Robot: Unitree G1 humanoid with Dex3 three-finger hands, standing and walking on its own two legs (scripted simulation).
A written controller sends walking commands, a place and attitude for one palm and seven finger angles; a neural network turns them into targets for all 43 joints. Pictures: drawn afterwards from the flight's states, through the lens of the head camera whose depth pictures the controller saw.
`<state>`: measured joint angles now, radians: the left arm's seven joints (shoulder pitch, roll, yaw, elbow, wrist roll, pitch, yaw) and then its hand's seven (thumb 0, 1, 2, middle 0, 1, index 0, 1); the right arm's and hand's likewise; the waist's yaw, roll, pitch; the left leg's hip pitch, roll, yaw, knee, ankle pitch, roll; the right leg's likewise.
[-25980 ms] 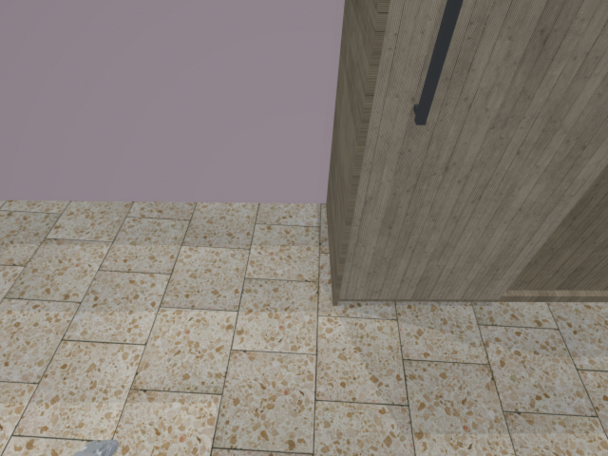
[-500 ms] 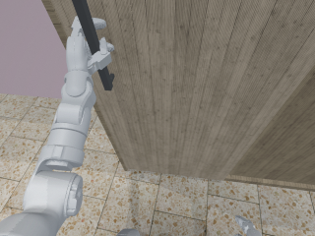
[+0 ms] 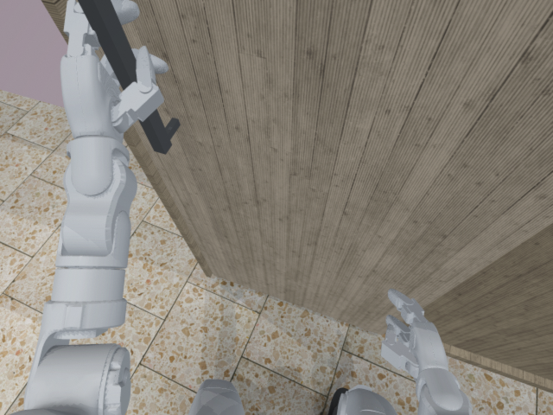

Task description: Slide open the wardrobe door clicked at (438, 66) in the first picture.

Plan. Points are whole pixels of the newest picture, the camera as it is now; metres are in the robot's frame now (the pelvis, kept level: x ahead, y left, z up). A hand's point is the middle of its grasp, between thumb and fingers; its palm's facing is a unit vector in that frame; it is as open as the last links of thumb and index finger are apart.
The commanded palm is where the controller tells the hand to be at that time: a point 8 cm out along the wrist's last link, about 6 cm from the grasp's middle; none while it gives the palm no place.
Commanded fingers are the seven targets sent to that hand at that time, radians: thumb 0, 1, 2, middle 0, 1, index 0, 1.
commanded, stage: step sideways, sliding the door along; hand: left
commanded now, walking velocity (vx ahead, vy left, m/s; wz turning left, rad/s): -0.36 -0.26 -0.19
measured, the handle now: (136, 61) +0.43 +0.26 +0.21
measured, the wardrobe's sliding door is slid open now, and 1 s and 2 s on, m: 0.02 0.22 0.43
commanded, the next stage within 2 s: none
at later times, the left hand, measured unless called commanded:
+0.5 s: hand (213, 99) +0.39 +0.15 +0.21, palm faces +0.51 -0.86 -0.05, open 6.8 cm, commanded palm +0.34 +0.10 +0.21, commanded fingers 0.00 0.90 0.90 -0.45 -1.40 -0.45 -1.40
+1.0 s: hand (331, 141) +0.35 +0.03 +0.21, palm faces +0.09 -1.00 +0.02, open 6.8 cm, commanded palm +0.32 +0.02 +0.19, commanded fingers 0.00 0.90 0.90 -0.45 -1.40 -0.45 -1.40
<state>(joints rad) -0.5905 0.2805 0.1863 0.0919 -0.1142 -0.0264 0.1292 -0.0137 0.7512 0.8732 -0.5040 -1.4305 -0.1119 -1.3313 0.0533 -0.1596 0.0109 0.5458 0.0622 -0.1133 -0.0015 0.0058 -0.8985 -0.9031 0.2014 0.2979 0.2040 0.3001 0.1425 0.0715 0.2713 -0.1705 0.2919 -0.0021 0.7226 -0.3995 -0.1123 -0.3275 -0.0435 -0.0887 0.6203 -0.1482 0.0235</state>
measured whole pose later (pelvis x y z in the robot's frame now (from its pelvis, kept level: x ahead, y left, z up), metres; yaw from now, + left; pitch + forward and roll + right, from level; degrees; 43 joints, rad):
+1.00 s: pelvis +0.05 -0.09 +0.03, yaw -7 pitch -3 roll -4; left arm 0.01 0.11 -0.04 -0.45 -0.04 -0.09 0.16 0.02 0.78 0.85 -0.42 -1.40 -0.08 -1.26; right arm 0.09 -0.12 0.05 0.51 0.00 -0.14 0.05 0.01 -0.90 -0.90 0.20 0.30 0.21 0.30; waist 0.14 0.04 0.21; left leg -0.08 0.19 0.17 0.43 -0.29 -0.06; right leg -0.45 0.01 -0.10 0.91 -0.35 0.03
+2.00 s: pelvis -0.12 -0.29 +0.01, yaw -8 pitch -1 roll -2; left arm -0.62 0.22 0.14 0.19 -0.09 0.00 0.20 0.01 0.80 0.86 -0.42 -1.40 -0.15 -1.32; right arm 0.12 -0.27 -0.03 0.68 0.05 -0.03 -0.06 0.01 -0.90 -0.90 0.20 0.30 0.20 0.30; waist 0.05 0.05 0.16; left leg -0.36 0.11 0.11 0.65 -0.21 0.02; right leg -0.31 -0.06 -0.11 0.76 -0.38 0.02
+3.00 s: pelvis -0.07 -0.53 +0.01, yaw -9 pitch -1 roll +2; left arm -0.42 0.62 0.64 0.57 -0.02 -0.11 0.12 -0.14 0.61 0.81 -0.46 -1.41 -0.24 -1.32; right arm 0.07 -0.35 -0.03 0.69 0.07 -0.07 -0.07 0.01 -0.90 -0.90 0.20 0.30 0.20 0.30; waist -0.01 0.06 0.15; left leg -0.44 -0.01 0.05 1.04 -0.56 -0.05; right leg -0.38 -0.08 -0.05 0.63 -0.22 -0.01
